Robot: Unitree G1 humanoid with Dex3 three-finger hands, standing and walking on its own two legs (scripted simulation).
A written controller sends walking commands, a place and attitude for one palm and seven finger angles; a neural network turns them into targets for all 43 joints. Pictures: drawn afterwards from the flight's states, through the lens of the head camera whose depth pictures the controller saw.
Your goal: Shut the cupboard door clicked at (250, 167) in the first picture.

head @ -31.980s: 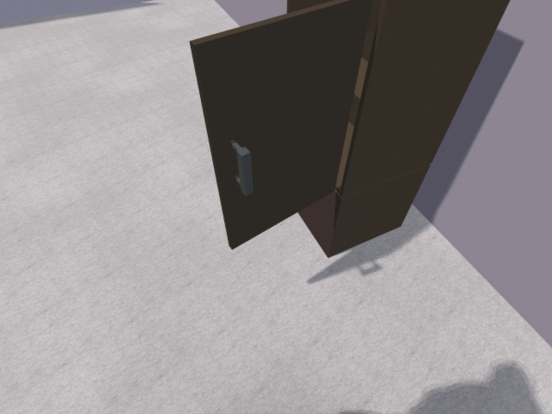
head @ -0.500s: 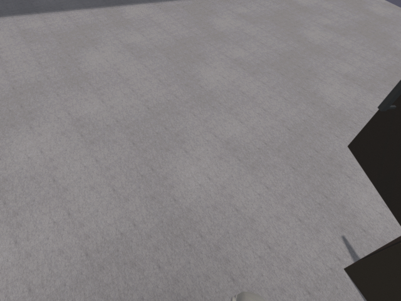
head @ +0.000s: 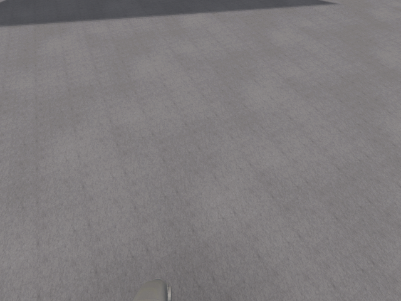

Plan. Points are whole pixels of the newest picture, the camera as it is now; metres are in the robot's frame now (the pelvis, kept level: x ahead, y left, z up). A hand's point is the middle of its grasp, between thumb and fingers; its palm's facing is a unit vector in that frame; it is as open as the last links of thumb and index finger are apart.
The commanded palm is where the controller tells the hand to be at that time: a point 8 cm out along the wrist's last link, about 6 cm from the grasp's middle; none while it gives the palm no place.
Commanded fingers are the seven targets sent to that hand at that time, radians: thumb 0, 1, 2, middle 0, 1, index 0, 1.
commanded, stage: walk to a spot facing it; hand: left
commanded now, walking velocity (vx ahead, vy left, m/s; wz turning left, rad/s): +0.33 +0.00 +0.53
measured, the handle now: out of the picture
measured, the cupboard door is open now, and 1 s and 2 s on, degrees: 75 75 75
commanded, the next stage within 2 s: turn to face it in 0.44 s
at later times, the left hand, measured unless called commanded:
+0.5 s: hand (92, 265) +0.22 +0.27 -0.17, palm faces +0.23 -0.95 -0.19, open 7.4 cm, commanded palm none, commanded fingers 0.00 0.90 0.90 -0.20 -0.30 -0.20 -0.30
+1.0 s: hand (119, 217) +0.35 +0.24 -0.17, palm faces +0.09 -0.97 -0.22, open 7.3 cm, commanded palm none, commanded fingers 0.00 0.90 0.90 -0.20 -0.30 -0.20 -0.30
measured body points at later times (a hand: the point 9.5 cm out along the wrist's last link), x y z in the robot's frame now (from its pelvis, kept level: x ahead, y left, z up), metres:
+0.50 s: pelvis +0.18 +0.07 +0.00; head +0.19 +0.08 +0.45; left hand +0.21 +0.32 -0.15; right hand +0.28 -0.16 -0.14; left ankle +0.19 +0.15 -0.75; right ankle +0.27 -0.09 -0.68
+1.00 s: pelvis +0.31 +0.05 +0.00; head +0.36 +0.05 +0.44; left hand +0.34 +0.29 -0.15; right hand +0.40 -0.19 -0.15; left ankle +0.32 +0.19 -0.69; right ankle +0.35 -0.05 -0.75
